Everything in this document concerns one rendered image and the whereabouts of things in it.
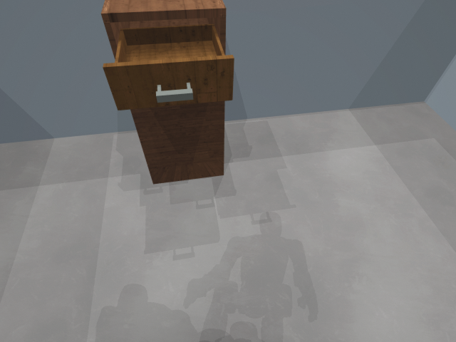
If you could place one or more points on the cabinet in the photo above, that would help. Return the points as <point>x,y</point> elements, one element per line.
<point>180,142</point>

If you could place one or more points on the drawer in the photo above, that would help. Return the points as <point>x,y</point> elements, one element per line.
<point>170,56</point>

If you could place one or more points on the handle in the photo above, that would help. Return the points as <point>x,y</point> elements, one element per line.
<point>174,95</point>

